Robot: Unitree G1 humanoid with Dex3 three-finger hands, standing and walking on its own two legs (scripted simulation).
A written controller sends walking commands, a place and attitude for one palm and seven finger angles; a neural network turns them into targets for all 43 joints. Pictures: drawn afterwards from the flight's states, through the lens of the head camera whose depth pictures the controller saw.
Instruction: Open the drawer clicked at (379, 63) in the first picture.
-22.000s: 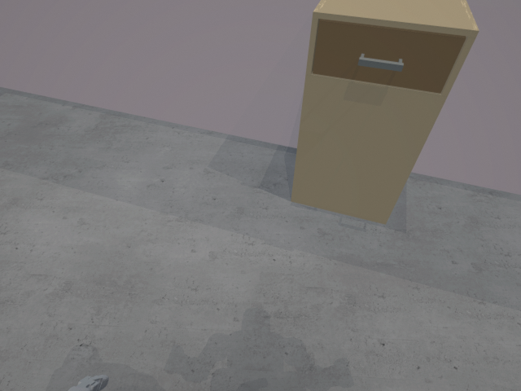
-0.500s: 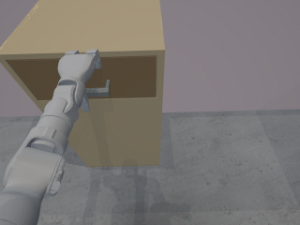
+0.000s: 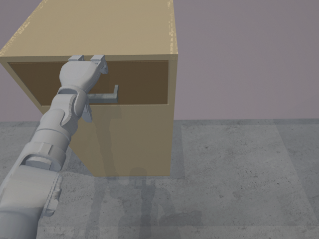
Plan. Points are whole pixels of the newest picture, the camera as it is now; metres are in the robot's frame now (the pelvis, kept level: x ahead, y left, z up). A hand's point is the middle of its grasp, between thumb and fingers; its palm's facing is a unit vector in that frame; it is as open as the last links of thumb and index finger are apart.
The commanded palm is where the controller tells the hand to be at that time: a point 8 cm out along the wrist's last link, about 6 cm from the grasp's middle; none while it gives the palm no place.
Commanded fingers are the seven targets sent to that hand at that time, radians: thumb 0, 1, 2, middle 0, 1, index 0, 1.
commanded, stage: move the hooked fingers above the handle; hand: left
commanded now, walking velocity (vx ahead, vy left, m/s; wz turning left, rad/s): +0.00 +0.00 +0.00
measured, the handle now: (95, 93) +0.52 +0.20 +0.05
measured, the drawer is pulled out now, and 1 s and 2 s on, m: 0.00 0.00 0.00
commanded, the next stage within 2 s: lower the fingers behind the handle in 0.46 s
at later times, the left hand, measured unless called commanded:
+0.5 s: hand (84, 92) +0.46 +0.20 +0.11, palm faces +0.04 -0.01 -1.00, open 13.8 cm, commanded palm +0.44 +0.20 +0.16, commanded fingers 0.00 -0.50 0.30 -0.30 -1.20 -0.30 -1.20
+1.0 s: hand (87, 98) +0.47 +0.20 +0.07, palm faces +0.03 -0.02 -1.00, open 13.8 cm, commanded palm +0.45 +0.20 +0.13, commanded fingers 0.00 -0.50 0.30 -0.30 -1.20 -0.30 -1.20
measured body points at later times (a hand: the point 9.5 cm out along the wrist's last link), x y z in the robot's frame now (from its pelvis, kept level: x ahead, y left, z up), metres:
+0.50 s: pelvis +0.00 -0.01 +0.00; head +0.04 -0.03 +0.45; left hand +0.45 +0.19 +0.16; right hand +0.07 -0.27 -0.13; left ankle -0.02 +0.09 -0.72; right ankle -0.03 -0.09 -0.72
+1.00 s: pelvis +0.00 +0.00 +0.00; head +0.07 -0.02 +0.44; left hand +0.47 +0.20 +0.13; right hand +0.05 -0.27 -0.14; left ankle -0.02 +0.09 -0.72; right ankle -0.03 -0.09 -0.72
